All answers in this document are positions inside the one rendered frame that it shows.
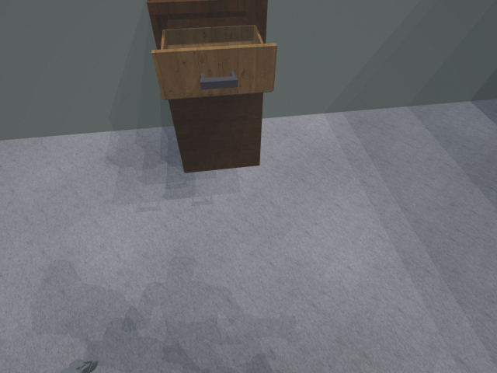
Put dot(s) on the handle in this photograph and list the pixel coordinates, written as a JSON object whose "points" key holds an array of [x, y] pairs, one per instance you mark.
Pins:
{"points": [[219, 82]]}

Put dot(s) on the drawer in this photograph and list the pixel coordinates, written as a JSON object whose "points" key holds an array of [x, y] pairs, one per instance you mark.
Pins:
{"points": [[214, 51]]}

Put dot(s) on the cabinet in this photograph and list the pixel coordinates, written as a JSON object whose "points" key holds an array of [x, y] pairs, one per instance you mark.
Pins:
{"points": [[214, 132]]}

